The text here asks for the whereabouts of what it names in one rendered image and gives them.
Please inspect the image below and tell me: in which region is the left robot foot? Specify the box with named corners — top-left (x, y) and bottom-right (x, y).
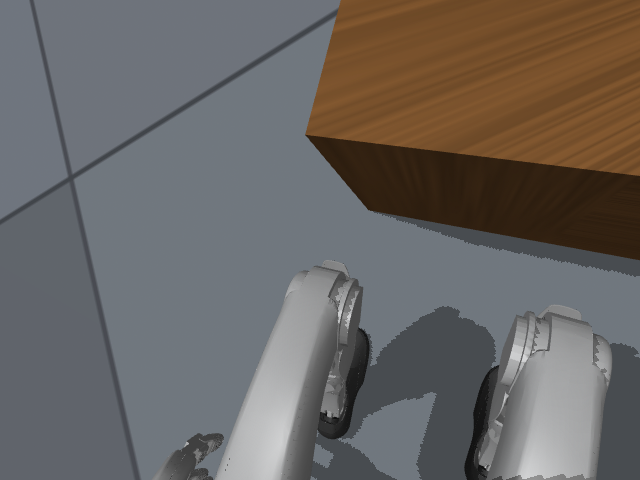
top-left (318, 328), bottom-right (369, 439)

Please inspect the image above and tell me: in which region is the left robot hand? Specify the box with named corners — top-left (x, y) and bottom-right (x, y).
top-left (152, 433), bottom-right (224, 480)

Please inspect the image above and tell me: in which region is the right robot foot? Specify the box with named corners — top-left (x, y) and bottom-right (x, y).
top-left (464, 365), bottom-right (499, 480)

